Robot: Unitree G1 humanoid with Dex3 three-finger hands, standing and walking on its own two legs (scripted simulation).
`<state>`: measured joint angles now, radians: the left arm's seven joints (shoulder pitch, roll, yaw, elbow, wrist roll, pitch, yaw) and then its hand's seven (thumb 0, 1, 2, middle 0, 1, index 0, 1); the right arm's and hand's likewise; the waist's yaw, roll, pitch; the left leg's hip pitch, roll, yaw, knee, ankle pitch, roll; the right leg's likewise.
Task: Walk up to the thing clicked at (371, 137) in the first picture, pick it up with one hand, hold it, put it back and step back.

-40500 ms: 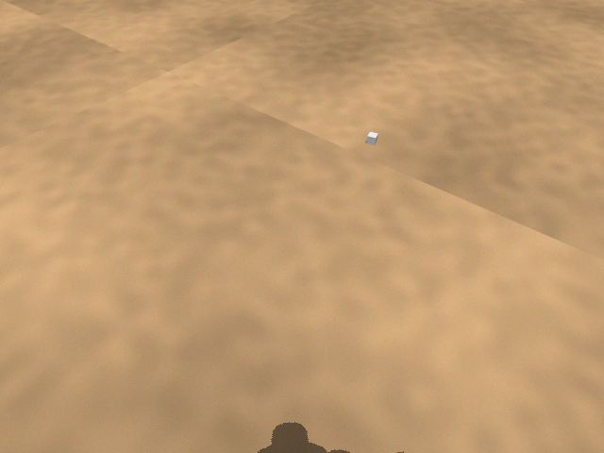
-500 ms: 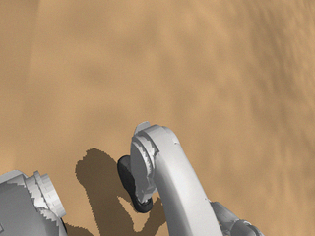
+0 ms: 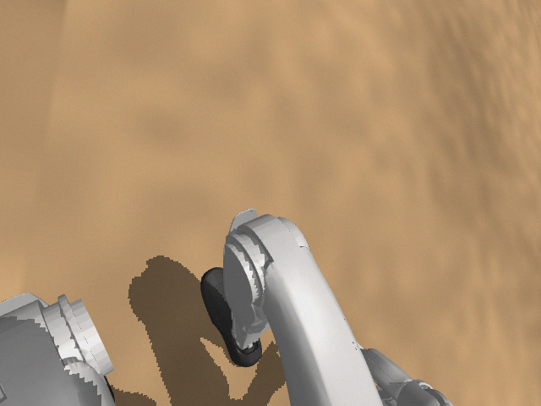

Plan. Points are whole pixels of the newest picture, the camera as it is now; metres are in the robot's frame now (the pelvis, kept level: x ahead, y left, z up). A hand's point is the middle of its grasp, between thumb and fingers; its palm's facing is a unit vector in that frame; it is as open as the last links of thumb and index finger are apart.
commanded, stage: close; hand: left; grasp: from above
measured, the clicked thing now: out of the picture +0.47 +0.31 -0.28
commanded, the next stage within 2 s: none
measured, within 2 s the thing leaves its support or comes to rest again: neither
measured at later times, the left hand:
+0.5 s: hand out of the picture +0.44 +0.28 -0.27, palm faces -0.49 -0.03 -0.87, open 11.6 cm
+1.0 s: hand out of the picture +0.44 +0.28 -0.27, palm faces -0.50 -0.03 -0.87, open 11.8 cm
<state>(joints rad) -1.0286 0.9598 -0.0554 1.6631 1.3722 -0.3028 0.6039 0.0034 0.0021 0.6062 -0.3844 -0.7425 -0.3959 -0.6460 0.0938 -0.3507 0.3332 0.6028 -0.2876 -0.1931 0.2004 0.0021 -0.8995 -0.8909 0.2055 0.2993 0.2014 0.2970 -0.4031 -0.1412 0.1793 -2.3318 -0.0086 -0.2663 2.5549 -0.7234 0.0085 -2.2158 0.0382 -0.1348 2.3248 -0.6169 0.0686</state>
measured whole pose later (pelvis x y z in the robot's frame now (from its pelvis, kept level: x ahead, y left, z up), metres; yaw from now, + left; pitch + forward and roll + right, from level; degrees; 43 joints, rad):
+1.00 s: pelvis +0.00 +0.00 +0.00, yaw +0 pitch +27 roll -17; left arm -1.02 0.97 -0.05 1.64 1.37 -0.32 0.59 0.00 -0.06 0.66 -0.29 -0.79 -0.33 -0.71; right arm 0.10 -0.35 0.34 0.60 -0.29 -0.19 0.20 0.00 -0.90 -0.89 0.21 0.30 0.20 0.30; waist -0.40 -0.14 0.19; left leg -2.33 -0.01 -0.27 2.56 -0.72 0.01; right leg -2.21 0.04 -0.14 2.32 -0.62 0.07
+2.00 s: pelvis +0.00 +0.00 +0.00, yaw +0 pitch +27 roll -16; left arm -1.01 0.97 -0.04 1.63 1.38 -0.33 0.59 0.00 -0.10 0.69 -0.25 -0.81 -0.29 -0.74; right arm 0.10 -0.35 0.34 0.60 -0.28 -0.19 0.19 0.00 -0.89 -0.89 0.21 0.30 0.20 0.30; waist -0.40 -0.14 0.18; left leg -2.33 -0.01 -0.27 2.56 -0.73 0.01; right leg -2.22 0.04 -0.14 2.33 -0.62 0.06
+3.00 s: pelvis +0.00 +0.00 +0.00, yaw +0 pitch +27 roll -17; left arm -1.01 0.97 -0.05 1.61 1.39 -0.32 0.59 0.00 -0.12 0.71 -0.20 -0.83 -0.26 -0.77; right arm 0.09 -0.35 0.34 0.61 -0.28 -0.19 0.19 0.00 -0.89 -0.89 0.21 0.30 0.20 0.30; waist -0.39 -0.15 0.18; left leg -2.34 -0.01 -0.27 2.56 -0.73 0.01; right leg -2.22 0.04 -0.14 2.33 -0.62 0.07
